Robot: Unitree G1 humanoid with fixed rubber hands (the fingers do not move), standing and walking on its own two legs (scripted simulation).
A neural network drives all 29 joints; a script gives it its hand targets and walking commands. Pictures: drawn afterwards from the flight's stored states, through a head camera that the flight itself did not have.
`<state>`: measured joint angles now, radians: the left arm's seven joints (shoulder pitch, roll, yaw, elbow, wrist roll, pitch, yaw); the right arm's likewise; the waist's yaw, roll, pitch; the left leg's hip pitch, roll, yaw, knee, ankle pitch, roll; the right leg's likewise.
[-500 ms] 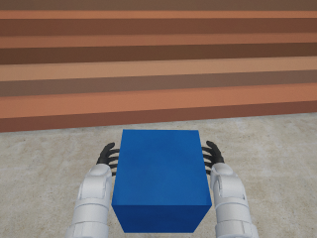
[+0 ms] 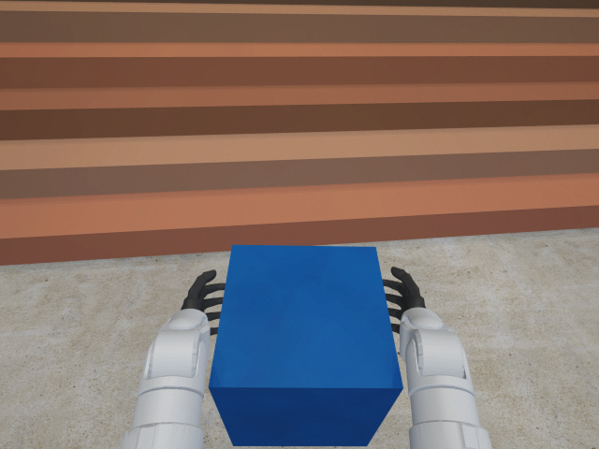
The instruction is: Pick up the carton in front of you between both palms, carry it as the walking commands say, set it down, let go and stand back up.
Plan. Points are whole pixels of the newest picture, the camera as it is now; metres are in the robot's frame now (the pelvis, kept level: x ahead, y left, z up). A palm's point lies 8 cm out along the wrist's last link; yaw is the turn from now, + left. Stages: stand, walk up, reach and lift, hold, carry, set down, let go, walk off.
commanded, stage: hold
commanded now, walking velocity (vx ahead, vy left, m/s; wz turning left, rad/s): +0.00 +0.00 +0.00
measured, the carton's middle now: (302, 349) +0.29 +0.00 -0.03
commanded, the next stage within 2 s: carry in 0.38 s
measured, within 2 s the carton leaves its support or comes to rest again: neither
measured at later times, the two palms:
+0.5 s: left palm (197, 312) +0.29 +0.14 +0.05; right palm (413, 311) +0.30 -0.15 +0.06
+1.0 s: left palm (240, 213) +0.48 +0.11 +0.08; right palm (414, 220) +0.47 -0.19 +0.08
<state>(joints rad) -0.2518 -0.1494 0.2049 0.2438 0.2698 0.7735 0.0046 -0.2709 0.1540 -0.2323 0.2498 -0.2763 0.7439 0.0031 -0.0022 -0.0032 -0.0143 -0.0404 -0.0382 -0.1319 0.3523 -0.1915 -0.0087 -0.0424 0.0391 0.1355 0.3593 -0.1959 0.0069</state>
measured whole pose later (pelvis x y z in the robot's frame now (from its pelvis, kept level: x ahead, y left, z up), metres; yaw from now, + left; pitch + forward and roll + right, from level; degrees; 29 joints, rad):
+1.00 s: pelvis +0.20 -0.03 -0.02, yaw +0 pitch +5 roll -1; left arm -0.16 -0.13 0.11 -0.35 0.09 1.22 0.09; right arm -0.17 0.13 -0.11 -0.37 -0.11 1.21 -0.10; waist -0.02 0.05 -0.13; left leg -0.11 0.10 0.13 0.48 -0.43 -0.04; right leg -0.39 -0.02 -0.21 0.50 -0.21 -0.02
